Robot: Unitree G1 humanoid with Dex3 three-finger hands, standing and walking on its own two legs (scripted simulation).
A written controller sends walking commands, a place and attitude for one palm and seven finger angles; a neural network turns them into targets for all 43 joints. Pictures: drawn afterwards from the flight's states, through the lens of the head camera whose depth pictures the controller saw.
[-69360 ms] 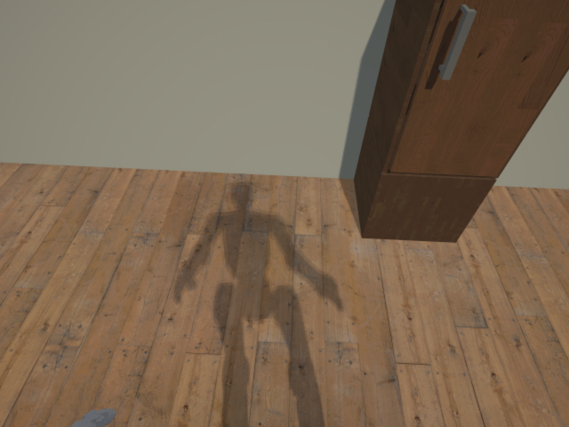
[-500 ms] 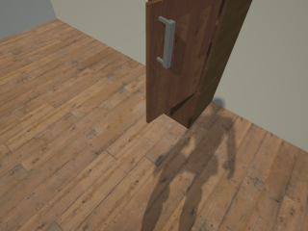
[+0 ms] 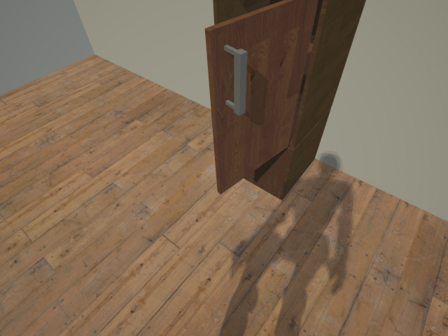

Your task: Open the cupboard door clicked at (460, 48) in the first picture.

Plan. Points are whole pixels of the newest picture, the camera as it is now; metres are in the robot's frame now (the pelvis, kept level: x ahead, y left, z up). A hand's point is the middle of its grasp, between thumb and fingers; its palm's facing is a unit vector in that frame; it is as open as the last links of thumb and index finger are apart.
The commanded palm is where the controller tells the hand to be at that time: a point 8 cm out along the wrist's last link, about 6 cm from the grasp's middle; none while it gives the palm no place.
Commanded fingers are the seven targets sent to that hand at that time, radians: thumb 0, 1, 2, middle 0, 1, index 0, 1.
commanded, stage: let the arm hang, fingers relaxed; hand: left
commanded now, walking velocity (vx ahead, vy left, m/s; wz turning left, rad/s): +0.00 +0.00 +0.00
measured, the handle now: (234, 81) +0.66 +0.00 +0.12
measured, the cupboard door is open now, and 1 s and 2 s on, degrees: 79 79 79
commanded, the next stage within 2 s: look to check the result in 0.26 s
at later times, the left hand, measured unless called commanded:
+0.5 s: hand out of the picture +0.03 +0.18 -0.17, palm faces +0.04 -0.97 -0.23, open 7.4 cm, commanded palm none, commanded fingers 0.00 0.90 0.90 -0.20 -0.30 -0.20 -0.30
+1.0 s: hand out of the picture +0.07 +0.19 -0.16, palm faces +0.02 -0.96 -0.28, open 7.4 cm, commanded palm none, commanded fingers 0.00 0.90 0.90 -0.20 -0.30 -0.20 -0.30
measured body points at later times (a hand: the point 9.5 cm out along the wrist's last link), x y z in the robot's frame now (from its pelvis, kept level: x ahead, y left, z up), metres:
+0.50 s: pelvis +0.02 -0.01 +0.00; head +0.03 -0.02 +0.45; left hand +0.03 +0.23 -0.15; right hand +0.02 -0.23 -0.16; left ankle +0.03 +0.11 -0.74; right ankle +0.02 -0.09 -0.74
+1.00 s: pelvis +0.03 -0.02 +0.00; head +0.04 -0.03 +0.45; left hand +0.07 +0.24 -0.14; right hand +0.06 -0.27 -0.16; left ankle +0.03 +0.11 -0.74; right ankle +0.02 -0.09 -0.74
